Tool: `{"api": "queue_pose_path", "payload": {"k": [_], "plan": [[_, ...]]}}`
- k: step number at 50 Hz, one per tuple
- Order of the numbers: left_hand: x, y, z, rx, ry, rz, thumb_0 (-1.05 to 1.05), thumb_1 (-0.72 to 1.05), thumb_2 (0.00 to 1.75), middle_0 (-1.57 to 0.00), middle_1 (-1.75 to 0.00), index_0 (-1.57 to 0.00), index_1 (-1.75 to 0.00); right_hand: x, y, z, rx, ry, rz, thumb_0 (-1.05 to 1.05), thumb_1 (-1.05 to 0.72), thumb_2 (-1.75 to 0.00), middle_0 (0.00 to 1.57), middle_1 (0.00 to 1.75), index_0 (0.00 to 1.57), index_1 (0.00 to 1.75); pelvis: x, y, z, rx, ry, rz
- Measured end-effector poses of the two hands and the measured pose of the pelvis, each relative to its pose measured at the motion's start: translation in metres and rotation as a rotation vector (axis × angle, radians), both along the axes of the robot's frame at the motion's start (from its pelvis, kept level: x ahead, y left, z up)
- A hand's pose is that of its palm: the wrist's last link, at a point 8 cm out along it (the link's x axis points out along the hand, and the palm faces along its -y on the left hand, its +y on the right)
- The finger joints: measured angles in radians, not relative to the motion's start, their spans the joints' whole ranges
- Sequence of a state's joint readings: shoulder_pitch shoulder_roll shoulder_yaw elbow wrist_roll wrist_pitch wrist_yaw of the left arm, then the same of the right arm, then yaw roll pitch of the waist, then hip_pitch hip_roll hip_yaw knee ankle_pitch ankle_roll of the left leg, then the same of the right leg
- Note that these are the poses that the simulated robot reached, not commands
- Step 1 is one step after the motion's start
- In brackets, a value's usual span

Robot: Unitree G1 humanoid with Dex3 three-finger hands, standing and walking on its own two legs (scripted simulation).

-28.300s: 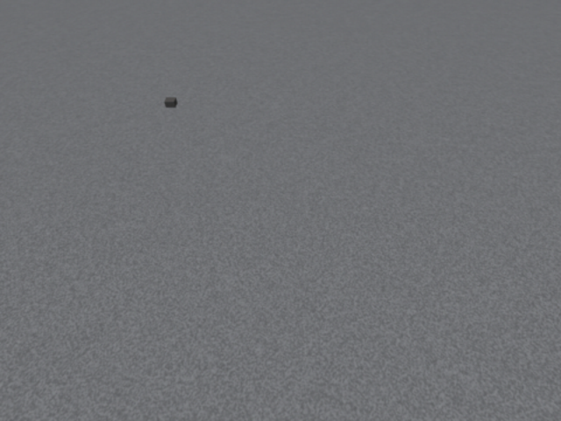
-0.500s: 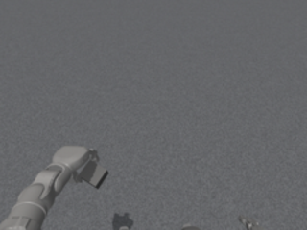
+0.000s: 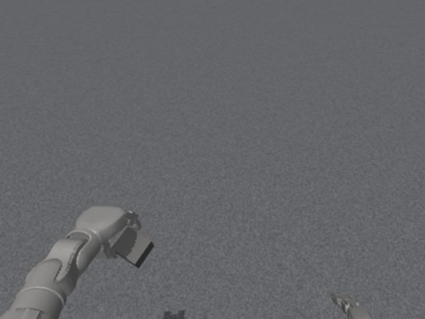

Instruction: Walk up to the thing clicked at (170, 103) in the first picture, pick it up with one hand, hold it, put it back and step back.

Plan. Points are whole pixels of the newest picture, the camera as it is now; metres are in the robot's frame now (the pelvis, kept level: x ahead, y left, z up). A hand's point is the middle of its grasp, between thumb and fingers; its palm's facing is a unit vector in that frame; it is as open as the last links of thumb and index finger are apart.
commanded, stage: hold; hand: left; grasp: from above
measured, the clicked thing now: (133, 247) +0.31 +0.18 -0.09
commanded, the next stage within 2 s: crouch in 1.30 s
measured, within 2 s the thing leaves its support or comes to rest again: neither
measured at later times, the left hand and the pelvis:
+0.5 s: hand (104, 253) +0.27 +0.22 -0.02, palm faces -0.48 +0.03 -0.88, open 8.0 cm; pelvis -0.02 +0.00 +0.00, yaw +0 degrees
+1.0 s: hand (97, 247) +0.27 +0.22 +0.00, palm faces -0.47 +0.03 -0.88, open 8.0 cm; pelvis -0.02 +0.00 +0.01, yaw +0 degrees
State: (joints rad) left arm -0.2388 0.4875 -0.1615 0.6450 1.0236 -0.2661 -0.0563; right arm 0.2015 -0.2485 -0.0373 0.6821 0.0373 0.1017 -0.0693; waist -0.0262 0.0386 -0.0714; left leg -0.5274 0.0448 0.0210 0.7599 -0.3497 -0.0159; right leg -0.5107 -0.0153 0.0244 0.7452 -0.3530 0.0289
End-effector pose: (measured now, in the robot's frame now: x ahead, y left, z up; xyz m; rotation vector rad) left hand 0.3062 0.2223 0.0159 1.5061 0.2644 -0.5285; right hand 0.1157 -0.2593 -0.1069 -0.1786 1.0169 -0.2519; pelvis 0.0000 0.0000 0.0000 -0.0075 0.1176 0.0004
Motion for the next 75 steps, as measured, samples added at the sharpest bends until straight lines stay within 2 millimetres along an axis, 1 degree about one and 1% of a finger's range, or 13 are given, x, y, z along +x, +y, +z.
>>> {"api": "queue_pose_path", "payload": {"k": [17, 27, 48, 62, 70, 75], "plan": [[-0.022, -0.003, 0.012, -0.002, -0.010, -0.014, 0.05, 0.40, 0.26, -0.97, -0.39, -0.81, -0.25, -0.002, 0.002, 0.004, 0.003, -0.037, 0.012, 0.01, -0.92, -0.90, 0.20, 0.30, 0.20, 0.30, -0.015, -0.002, 0.003, 0.006, -0.037, -0.003], [-0.028, -0.002, 0.019, -0.005, -0.013, -0.032, 0.06, 0.41, 0.24, -0.98, -0.40, -0.80, -0.26, -0.001, 0.005, 0.007, -0.003, -0.057, 0.016, 0.01, -0.92, -0.90, 0.20, 0.30, 0.20, 0.30, -0.018, 0.000, 0.005, 0.006, -0.051, -0.004], [-0.025, 0.004, 0.036, -0.004, -0.024, -0.027, 0.05, 0.41, 0.26, -0.97, -0.42, -0.80, -0.26, 0.009, 0.012, 0.017, -0.009, -0.093, 0.018, 0.01, -0.92, -0.91, 0.20, 0.30, 0.20, 0.30, -0.016, 0.004, 0.011, 0.005, -0.080, -0.008], [-0.022, 0.002, 0.037, -0.011, -0.009, -0.033, 0.05, 0.41, 0.25, -0.97, -0.42, -0.80, -0.26, 0.015, 0.012, 0.019, -0.015, -0.085, 0.018, 0.01, -0.92, -0.91, 0.20, 0.30, 0.20, 0.30, -0.011, 0.002, 0.015, 0.007, -0.080, -0.006], [-0.015, 0.002, 0.041, -0.009, -0.022, -0.031, 0.06, 0.41, 0.24, -0.98, -0.40, -0.81, -0.25, 0.017, 0.011, 0.019, -0.018, -0.075, 0.013, 0.01, -0.92, -0.91, 0.20, 0.30, 0.20, 0.30, -0.009, 0.001, 0.016, 0.007, -0.080, -0.007], [-0.014, 0.001, 0.039, -0.006, -0.013, -0.025, 0.05, 0.42, 0.25, -0.95, -0.43, -0.79, -0.27, 0.019, 0.009, 0.019, -0.018, -0.069, 0.007, 0.01, -0.92, -0.91, 0.20, 0.30, 0.20, 0.30, -0.007, 0.000, 0.017, 0.008, -0.077, -0.007]]}}
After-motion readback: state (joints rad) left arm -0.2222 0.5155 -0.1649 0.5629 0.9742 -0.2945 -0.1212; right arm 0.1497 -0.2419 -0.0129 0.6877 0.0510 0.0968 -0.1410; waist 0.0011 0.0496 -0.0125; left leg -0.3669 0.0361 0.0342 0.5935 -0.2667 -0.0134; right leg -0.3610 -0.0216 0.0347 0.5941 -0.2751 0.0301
